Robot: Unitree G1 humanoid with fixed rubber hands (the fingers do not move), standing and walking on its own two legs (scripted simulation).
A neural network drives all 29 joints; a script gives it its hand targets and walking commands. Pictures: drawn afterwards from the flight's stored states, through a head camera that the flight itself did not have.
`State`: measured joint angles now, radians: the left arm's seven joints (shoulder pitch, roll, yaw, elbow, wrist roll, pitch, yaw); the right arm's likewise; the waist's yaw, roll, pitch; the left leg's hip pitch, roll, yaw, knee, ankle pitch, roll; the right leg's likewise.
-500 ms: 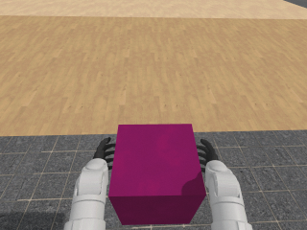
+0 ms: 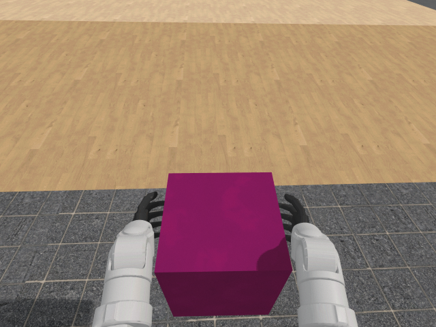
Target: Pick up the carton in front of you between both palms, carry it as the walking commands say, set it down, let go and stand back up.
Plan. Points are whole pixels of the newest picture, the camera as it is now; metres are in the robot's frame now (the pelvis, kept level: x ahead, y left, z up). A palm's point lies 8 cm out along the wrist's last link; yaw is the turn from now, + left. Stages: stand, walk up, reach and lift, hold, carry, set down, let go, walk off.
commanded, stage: hold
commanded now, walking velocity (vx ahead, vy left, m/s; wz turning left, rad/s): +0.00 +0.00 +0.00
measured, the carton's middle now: (220, 247) +0.30 +0.00 -0.02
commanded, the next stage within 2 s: carry in 0.80 s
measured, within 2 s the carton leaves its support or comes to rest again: neither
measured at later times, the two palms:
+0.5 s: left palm (142, 229) +0.29 +0.15 +0.05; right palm (299, 231) +0.29 -0.15 +0.05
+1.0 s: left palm (146, 216) +0.31 +0.15 +0.06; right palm (301, 219) +0.31 -0.15 +0.06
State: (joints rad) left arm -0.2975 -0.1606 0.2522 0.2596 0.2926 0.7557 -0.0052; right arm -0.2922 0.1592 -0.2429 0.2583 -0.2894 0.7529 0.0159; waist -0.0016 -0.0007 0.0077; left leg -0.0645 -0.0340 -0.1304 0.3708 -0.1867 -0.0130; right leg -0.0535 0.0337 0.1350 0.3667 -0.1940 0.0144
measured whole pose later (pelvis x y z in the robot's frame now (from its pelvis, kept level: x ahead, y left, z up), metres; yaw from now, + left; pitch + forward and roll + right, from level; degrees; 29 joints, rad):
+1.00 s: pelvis +0.02 +0.00 -0.01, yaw -1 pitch +1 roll +0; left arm -0.22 -0.14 0.17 0.04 0.19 0.85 0.04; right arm -0.21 0.14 -0.15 0.04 -0.20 0.85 -0.03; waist 0.01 0.00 -0.12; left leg -0.26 0.01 -0.04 0.52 -0.30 -0.01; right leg -0.27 -0.01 0.04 0.56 -0.36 0.01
